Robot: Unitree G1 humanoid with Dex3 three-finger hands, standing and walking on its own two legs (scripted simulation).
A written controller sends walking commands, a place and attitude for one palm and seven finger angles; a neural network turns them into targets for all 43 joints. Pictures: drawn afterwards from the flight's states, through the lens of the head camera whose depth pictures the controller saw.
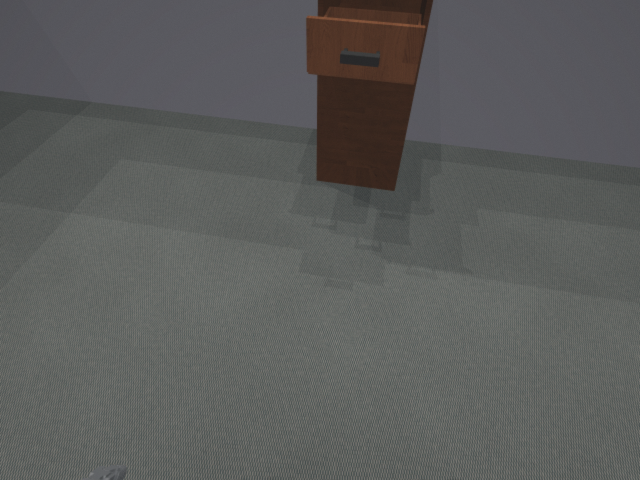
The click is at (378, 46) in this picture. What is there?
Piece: drawer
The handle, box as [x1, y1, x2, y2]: [340, 48, 379, 66]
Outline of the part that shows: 340,53 340,63 371,66 378,65 379,51 377,51 374,54 348,51 347,48 344,48 344,50 342,50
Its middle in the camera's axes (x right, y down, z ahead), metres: +0.12 -0.54 +1.15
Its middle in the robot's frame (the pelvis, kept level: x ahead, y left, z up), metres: +1.23 -0.06 +0.00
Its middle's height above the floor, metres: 0.77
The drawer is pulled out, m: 0.30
